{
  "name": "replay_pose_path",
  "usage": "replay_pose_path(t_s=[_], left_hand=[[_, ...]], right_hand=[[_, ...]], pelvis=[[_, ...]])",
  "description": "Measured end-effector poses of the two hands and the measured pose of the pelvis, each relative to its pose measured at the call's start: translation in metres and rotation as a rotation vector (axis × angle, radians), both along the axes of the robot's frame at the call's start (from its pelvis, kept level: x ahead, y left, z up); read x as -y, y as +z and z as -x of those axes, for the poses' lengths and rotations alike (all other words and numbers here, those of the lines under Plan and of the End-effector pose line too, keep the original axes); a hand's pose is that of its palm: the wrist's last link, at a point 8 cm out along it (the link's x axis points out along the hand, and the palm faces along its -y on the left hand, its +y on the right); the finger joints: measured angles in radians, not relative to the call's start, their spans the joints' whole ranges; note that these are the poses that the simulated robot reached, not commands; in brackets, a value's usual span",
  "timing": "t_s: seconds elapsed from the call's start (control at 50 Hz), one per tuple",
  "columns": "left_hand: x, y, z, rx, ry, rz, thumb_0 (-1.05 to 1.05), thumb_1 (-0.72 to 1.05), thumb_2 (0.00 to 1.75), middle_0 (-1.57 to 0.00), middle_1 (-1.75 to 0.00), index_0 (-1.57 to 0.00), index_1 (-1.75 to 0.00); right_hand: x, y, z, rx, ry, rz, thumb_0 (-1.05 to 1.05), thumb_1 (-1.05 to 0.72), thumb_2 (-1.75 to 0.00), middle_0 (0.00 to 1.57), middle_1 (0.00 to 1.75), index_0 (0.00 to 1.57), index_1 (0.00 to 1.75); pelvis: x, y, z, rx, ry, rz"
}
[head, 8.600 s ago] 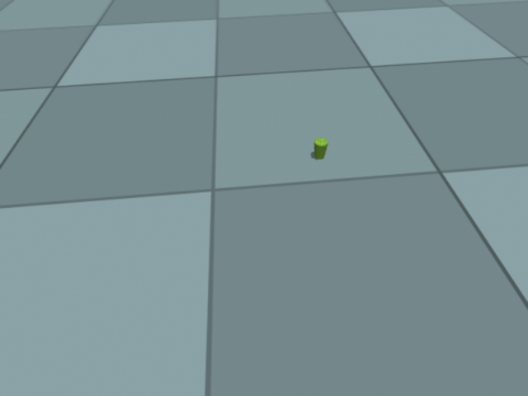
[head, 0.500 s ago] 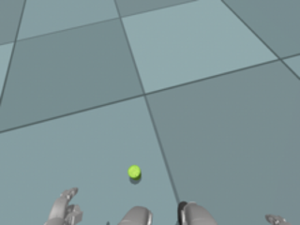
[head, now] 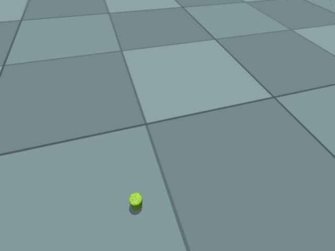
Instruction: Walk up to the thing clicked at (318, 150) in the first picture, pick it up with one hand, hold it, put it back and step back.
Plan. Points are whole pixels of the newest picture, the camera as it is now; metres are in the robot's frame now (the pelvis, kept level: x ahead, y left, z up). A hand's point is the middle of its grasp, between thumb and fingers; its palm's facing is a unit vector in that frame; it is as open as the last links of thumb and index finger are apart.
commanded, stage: walk up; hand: left
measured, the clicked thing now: (136, 202) +0.53 +0.19 -0.71
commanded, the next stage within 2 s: none
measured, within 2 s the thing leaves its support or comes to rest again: neither
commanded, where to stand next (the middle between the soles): +0.15 -0.02 m, yaw -1 degrees
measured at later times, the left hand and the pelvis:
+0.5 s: hand out of the picture +0.05 +0.26 -0.11, palm faces +0.01 -0.87 -0.49, open 7.4 cm; pelvis +0.05 -0.03 +0.00, yaw +1 degrees
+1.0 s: hand out of the picture +0.16 +0.29 -0.16, palm faces -0.08 -0.89 -0.44, open 7.3 cm; pelvis +0.05 +0.01 -0.03, yaw -6 degrees
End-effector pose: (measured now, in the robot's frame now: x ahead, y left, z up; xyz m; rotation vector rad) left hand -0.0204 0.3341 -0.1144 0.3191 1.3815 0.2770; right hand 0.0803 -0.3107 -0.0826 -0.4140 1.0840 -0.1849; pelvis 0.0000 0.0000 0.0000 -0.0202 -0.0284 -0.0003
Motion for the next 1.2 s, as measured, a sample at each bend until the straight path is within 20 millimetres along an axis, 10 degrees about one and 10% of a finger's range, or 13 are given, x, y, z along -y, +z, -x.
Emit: replay_pose_path(t_s=[0.18, 0.44, 0.68, 0.82, 0.98, 1.2], left_hand=[[0.033, 0.027, -0.018, 0.179, -0.073, -0.084, 0.0, 0.91, 0.89, -0.2, -0.3, -0.2, -0.3], [0.044, 0.054, -0.045, 0.158, -0.068, -0.128, 0.0, 0.9, 0.89, -0.21, -0.3, -0.21, -0.3], [0.01, 0.003, -0.124, 0.122, -0.056, -0.07, 0.0, 0.9, 0.89, -0.2, -0.3, -0.21, -0.3], [0.0, 0.004, -0.172, 0.182, -0.126, -0.052, 0.0, 0.9, 0.89, -0.2, -0.3, -0.21, -0.3], [0.002, -0.007, -0.177, 0.187, -0.17, -0.065, 0.0, 0.91, 0.89, -0.2, -0.3, -0.2, -0.3], [0.034, 0.001, -0.096, 0.115, -0.185, -0.058, 0.0, 0.9, 0.89, -0.2, -0.3, -0.21, -0.3]], right_hand=[[0.053, -0.026, 0.019, 0.011, -0.057, -0.04, 0.0, -0.9, -0.9, 0.21, 0.3, 0.21, 0.3], [0.041, -0.038, 0.005, -0.117, -0.054, -0.147, 0.01, -0.9, -0.9, 0.2, 0.3, 0.2, 0.3], [-0.026, -0.04, -0.114, -0.033, 0.046, -0.097, 0.01, -0.9, -0.9, 0.2, 0.3, 0.2, 0.3], [-0.045, -0.028, -0.142, 0.091, -0.007, -0.103, 0.0, -0.9, -0.9, 0.21, 0.3, 0.21, 0.3], [-0.024, -0.041, -0.12, 0.125, -0.033, -0.062, 0.0, -0.9, -0.9, 0.21, 0.3, 0.21, 0.3], [0.018, -0.054, -0.023, 0.003, -0.119, -0.057, 0.01, -0.9, -0.9, 0.2, 0.3, 0.2, 0.3]], pelvis=[[0.036, -0.008, 0.008, 0.045, -0.017, -0.002], [0.036, 0.008, -0.032, 0.039, 0.002, -0.011], [-0.01, -0.013, -0.081, 0.026, 0.016, -0.011], [-0.022, -0.012, -0.086, 0.03, -0.029, -0.028], [-0.014, -0.029, -0.059, 0.027, -0.09, -0.033], [0.008, -0.024, -0.003, 0.018, -0.113, -0.076]])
